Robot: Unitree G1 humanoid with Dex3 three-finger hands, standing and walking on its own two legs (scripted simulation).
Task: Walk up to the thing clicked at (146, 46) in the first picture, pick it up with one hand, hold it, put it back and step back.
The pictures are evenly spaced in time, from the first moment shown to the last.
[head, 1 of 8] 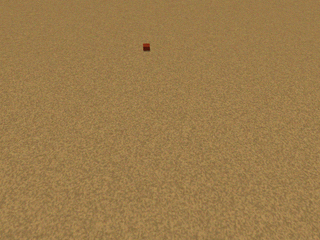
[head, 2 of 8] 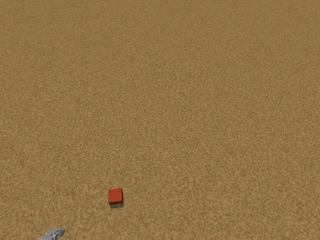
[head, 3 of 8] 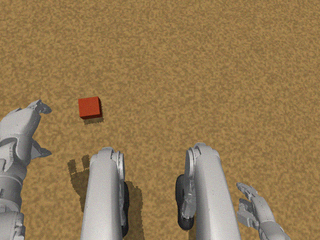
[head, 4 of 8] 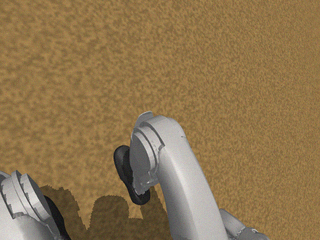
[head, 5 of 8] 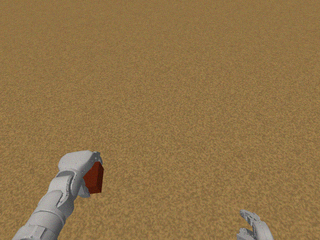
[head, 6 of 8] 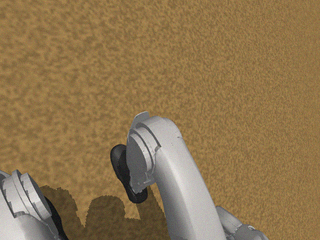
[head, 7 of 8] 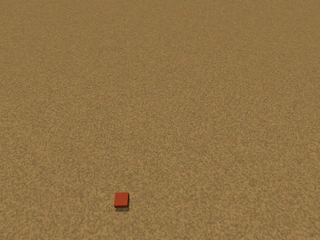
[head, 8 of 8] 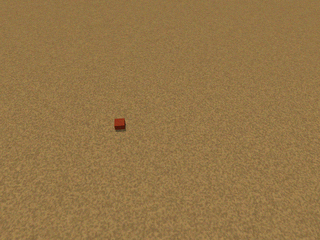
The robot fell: no
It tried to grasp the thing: yes
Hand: left
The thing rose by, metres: 0.68
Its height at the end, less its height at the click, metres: +0.00
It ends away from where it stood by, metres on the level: 0.01
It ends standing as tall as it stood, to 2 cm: yes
